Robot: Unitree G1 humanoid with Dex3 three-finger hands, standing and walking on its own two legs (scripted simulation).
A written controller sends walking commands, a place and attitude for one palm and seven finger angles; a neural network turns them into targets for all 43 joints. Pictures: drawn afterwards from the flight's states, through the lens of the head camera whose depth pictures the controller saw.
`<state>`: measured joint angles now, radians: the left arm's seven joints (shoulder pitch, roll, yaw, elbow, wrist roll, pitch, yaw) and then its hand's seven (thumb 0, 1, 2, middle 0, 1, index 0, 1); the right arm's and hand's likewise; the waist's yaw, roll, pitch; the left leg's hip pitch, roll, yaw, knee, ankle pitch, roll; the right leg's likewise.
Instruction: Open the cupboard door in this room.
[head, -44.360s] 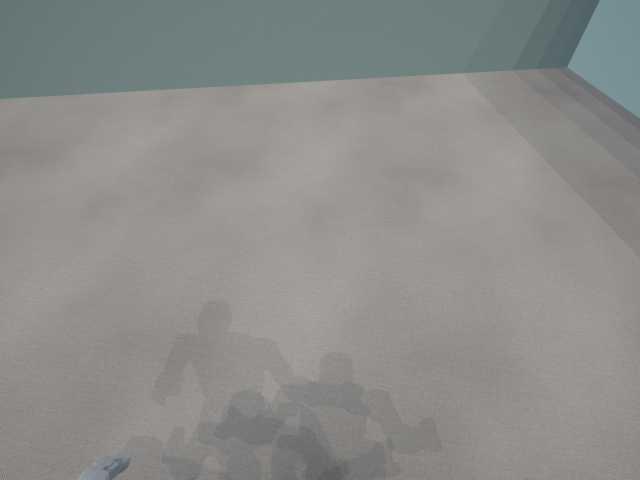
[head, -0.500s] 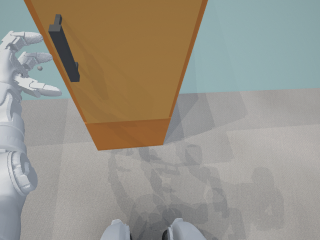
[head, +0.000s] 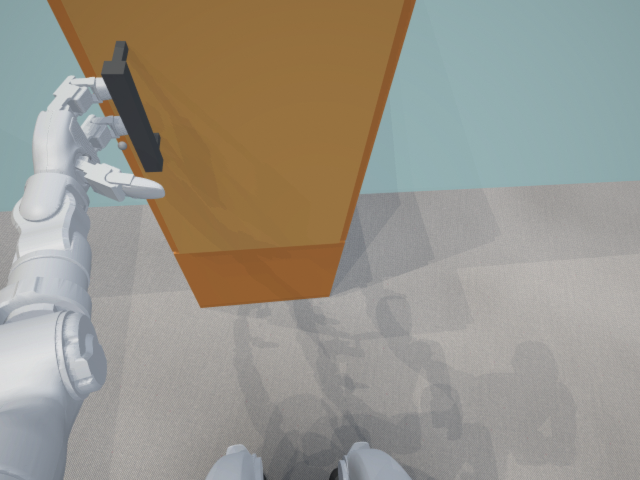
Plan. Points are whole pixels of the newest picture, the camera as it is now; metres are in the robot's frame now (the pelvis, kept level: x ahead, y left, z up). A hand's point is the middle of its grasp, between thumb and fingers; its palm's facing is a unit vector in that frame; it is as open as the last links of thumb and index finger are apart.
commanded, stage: slide the fingers in behind the handle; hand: left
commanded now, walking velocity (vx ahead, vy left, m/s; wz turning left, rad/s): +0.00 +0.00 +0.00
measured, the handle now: (138, 111) +0.56 +0.20 +0.10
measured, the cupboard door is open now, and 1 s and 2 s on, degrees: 0 1 2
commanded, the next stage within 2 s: close the thumb around the handle in 0.98 s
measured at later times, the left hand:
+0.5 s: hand (152, 145) +0.50 +0.17 +0.10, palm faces +0.05 -1.00 +0.00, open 14.0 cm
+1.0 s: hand (153, 149) +0.49 +0.17 +0.10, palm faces +0.05 -1.00 +0.00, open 14.1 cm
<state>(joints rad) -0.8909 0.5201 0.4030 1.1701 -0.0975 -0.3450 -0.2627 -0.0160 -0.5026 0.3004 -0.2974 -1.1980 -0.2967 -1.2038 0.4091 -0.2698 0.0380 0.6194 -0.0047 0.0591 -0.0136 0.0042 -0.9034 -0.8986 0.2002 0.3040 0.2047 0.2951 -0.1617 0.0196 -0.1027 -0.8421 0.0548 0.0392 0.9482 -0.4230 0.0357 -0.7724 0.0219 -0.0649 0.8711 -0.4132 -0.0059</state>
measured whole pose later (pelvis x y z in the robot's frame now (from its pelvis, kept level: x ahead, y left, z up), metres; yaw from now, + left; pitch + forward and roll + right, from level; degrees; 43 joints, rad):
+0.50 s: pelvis +0.00 -0.02 +0.00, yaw +1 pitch +17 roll -2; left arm -0.89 0.46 0.37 1.17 -0.10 -0.37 -0.20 -0.02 -0.50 0.30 -0.30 -1.20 -0.30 -1.20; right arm 0.41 -0.27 0.03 0.64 0.00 0.05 -0.01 0.00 -0.90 -0.90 0.20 0.30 0.20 0.30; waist -0.16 0.02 -0.10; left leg -0.83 0.06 0.03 0.94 -0.41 0.01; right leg -0.77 0.03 -0.07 0.88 -0.42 -0.03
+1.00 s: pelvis +0.00 -0.01 +0.00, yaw +0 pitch +17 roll -2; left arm -0.86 0.43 0.36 1.15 -0.11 -0.39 -0.18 -0.02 -0.50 0.30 -0.28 -1.20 -0.28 -1.20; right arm 0.40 -0.27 0.02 0.64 0.00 0.04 0.00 0.00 -0.90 -0.90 0.20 0.30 0.20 0.29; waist -0.15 0.02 -0.11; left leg -0.81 0.06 0.04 0.93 -0.41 0.02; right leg -0.75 0.02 -0.07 0.87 -0.42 -0.02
